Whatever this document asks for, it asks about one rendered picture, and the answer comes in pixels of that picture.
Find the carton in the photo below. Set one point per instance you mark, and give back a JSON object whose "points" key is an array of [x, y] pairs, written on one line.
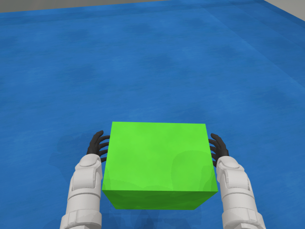
{"points": [[166, 166]]}

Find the robot left forearm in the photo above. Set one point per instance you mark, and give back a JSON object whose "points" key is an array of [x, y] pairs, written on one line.
{"points": [[83, 203]]}

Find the robot right forearm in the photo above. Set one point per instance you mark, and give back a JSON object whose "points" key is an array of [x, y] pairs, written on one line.
{"points": [[240, 211]]}

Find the left robot hand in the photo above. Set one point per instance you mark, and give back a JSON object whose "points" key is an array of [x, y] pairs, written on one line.
{"points": [[95, 146]]}

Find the right robot hand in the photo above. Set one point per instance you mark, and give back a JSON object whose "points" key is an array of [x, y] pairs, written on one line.
{"points": [[219, 149]]}

